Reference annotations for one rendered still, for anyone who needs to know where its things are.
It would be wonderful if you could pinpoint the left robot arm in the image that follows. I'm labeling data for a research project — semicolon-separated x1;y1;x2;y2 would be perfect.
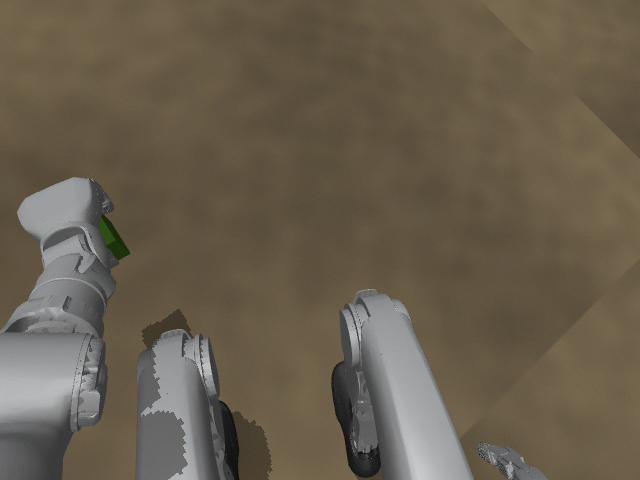
0;221;116;480

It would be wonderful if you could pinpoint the left robot foot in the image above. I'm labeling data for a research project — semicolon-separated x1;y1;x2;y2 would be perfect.
219;400;239;480

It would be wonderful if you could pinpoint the cube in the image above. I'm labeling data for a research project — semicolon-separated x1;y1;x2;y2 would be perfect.
98;214;131;261

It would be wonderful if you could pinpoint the left robot hand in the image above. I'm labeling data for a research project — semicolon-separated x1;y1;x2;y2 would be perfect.
17;177;119;269

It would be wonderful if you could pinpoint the right robot hand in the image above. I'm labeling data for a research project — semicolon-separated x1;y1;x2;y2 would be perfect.
477;443;548;480

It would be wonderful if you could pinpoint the right robot foot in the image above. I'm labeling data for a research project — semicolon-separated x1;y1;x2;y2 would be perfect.
331;361;381;478

